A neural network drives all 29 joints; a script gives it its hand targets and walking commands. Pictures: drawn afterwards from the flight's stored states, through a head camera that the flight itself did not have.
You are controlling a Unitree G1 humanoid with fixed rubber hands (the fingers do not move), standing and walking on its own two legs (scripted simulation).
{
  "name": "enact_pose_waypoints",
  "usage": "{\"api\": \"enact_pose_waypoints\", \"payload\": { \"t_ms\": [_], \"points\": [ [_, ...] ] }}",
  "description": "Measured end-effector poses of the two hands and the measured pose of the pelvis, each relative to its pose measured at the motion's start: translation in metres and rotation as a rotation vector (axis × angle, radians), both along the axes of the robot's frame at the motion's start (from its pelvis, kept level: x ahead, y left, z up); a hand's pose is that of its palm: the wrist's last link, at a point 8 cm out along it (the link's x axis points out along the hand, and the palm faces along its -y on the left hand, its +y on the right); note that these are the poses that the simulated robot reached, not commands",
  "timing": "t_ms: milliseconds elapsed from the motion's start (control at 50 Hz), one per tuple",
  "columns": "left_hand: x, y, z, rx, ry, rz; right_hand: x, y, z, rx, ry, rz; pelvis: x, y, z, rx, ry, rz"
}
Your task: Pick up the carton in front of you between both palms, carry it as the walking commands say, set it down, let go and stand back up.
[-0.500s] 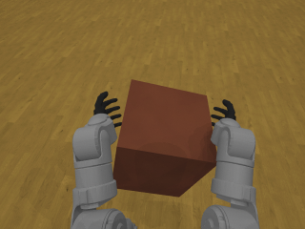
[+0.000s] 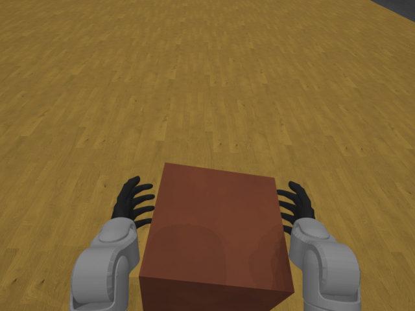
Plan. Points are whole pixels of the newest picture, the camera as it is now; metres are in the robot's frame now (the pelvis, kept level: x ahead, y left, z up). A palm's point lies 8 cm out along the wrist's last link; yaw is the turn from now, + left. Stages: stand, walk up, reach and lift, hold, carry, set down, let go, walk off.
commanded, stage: carry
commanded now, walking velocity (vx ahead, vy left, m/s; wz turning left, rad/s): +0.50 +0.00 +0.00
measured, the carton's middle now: (207, 249) +0.26 +0.00 +0.00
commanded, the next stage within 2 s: none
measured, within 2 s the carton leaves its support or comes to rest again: neither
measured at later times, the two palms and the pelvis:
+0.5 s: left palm (141, 118) +0.56 +0.17 +0.10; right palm (255, 118) +0.58 -0.12 +0.10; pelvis +0.33 +0.02 -0.02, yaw +2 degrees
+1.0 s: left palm (157, 65) +0.89 +0.18 +0.09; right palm (239, 70) +0.90 -0.11 +0.08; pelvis +0.66 +0.03 -0.02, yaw +2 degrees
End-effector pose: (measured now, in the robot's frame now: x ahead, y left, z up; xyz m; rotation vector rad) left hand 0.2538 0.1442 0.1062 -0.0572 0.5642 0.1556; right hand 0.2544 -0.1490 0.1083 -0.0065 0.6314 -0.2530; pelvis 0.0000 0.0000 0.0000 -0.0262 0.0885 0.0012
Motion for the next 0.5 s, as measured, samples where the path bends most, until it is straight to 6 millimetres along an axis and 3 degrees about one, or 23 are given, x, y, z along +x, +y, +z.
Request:
{"api": "enact_pose_waypoints", "payload": {
  "t_ms": [60, 140, 260, 380, 500],
  "points": [
    [0.037, -0.006, 0.0, 0.003, -0.026, 0.019, 0.043, -0.006, 0.0, 0.004, -0.028, 0.019, 0.048, -0.01, -0.009, 0.009, -0.016, 0.009],
    [0.092, -0.017, -0.007, 0.037, -0.029, 0.037, 0.103, -0.017, -0.015, 0.037, -0.042, 0.032, 0.108, -0.023, -0.027, -0.013, -0.037, 0.036],
    [0.143, -0.01, -0.016, 0.025, 0.091, 0.092, 0.17, -0.009, -0.023, 0.022, 0.076, 0.089, 0.171, -0.028, -0.01, 0.011, -0.031, 0.056],
    [0.214, 0.004, -0.004, 0.026, 0.057, 0.095, 0.242, 0.005, -0.012, 0.02, 0.042, 0.095, 0.24, -0.015, 0.0, 0.012, -0.027, 0.061],
    [0.302, 0.03, -0.011, 0.003, 0.008, 0.065, 0.322, 0.03, -0.01, -0.006, -0.008, 0.064, 0.327, 0.015, -0.015, -0.006, -0.042, 0.042]
  ]
}}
